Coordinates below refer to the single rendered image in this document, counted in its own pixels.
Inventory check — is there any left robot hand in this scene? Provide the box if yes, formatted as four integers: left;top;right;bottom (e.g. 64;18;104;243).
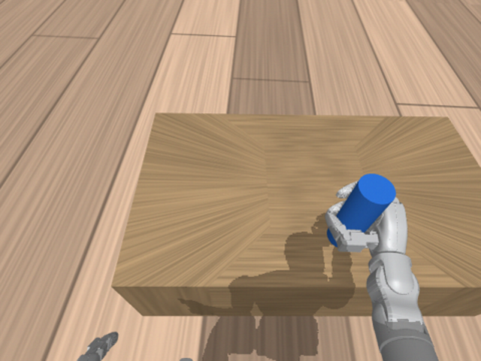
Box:
77;332;118;361

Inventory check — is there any can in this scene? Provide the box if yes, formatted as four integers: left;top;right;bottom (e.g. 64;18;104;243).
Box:
327;174;396;247

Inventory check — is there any right robot hand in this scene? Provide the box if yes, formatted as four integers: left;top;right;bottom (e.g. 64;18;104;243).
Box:
325;181;407;258

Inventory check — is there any right robot arm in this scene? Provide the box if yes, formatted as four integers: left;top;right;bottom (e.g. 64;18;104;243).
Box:
366;251;439;361

